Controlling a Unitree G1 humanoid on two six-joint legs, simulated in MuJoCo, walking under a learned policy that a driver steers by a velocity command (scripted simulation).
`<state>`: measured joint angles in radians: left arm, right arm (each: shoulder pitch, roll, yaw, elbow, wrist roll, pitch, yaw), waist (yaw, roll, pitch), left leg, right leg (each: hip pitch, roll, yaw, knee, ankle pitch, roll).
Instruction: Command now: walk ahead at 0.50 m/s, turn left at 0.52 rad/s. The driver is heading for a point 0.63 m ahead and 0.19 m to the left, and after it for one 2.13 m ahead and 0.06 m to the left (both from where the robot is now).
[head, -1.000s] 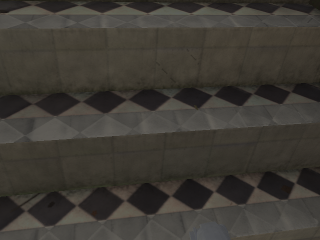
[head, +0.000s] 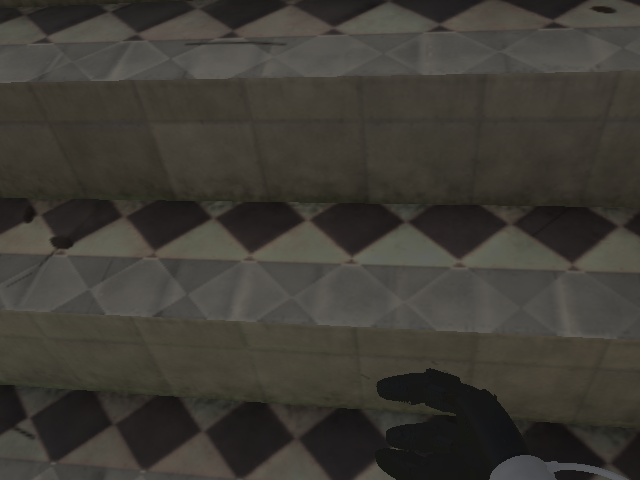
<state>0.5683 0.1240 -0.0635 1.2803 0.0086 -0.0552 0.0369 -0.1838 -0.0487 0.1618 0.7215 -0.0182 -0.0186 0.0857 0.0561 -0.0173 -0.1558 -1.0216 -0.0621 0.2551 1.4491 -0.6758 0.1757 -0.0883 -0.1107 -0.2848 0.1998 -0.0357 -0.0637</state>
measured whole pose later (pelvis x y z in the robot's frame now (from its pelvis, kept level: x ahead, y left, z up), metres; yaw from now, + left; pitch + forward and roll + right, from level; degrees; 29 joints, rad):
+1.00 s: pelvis +0.16 +0.07 +0.21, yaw +32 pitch +1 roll -9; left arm -0.05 0.12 0.01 0.70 -0.02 -0.03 0.04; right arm 0.31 -0.24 -0.05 0.86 0.00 0.01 0.00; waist -0.07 0.10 -0.03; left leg -0.32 0.18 0.04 0.51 0.10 0.04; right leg -0.79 -0.34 -0.08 1.75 -0.73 0.03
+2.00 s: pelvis +0.01 +0.10 +0.13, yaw +9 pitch +1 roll -1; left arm 0.52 0.19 -0.03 0.88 0.05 0.07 0.04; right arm 0.01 -0.24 0.00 0.44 0.02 0.05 -0.06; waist 0.07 0.03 -0.02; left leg -0.63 0.05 0.15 1.26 -0.45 -0.01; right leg -0.41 -0.01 -0.06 0.86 -0.49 -0.04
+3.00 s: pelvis +0.03 -0.02 +0.09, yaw -2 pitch +0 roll +2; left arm 0.29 0.18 -0.01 0.96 0.06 -0.01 0.00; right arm 0.18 -0.20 -0.01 0.76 0.01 -0.04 0.05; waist -0.06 0.01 -0.13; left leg -0.94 -0.07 -0.17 2.07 0.18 0.16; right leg -0.63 -0.11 -0.16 1.16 -0.54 -0.06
